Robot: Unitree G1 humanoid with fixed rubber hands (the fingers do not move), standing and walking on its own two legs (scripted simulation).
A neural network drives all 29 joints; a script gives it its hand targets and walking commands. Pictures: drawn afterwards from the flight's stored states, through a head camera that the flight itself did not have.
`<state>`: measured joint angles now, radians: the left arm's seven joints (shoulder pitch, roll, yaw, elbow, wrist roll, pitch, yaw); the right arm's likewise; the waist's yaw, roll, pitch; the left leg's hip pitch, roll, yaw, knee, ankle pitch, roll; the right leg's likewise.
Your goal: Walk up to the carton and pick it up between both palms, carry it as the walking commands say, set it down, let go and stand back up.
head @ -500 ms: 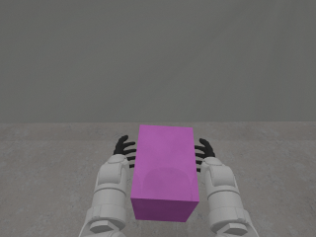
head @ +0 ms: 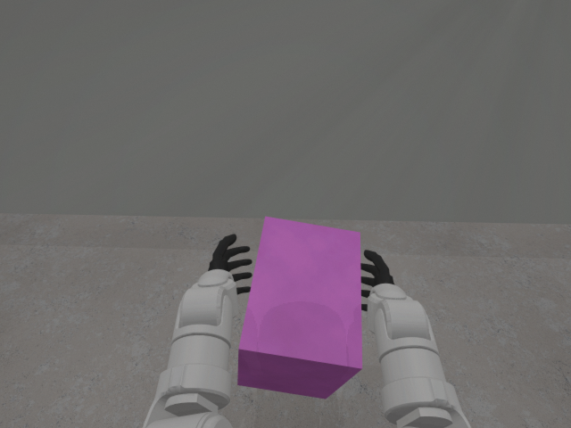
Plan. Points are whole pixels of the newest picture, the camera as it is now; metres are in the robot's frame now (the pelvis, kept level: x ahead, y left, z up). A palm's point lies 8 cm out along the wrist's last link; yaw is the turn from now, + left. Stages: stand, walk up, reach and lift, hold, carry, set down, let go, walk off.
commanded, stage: carry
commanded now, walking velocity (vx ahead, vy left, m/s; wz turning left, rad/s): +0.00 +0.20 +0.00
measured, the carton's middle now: (296, 311) +0.33 +0.01 +0.01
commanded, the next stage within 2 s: none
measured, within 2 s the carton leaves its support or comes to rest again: neither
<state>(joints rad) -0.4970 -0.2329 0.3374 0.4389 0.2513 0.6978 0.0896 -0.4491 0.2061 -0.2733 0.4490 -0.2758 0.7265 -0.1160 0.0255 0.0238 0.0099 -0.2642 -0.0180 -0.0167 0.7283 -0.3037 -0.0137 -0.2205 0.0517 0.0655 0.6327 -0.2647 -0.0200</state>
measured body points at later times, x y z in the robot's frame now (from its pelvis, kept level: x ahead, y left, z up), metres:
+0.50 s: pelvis -0.02 +0.05 +0.00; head -0.01 +0.05 +0.45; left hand +0.30 +0.19 +0.11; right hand +0.30 -0.05 +0.09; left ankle +0.02 +0.13 -0.71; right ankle +0.00 -0.08 -0.72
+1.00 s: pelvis -0.10 +0.09 -0.02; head -0.09 +0.07 +0.43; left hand +0.23 +0.21 +0.10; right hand +0.22 -0.03 +0.07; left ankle +0.01 +0.17 -0.72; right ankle -0.09 -0.02 -0.73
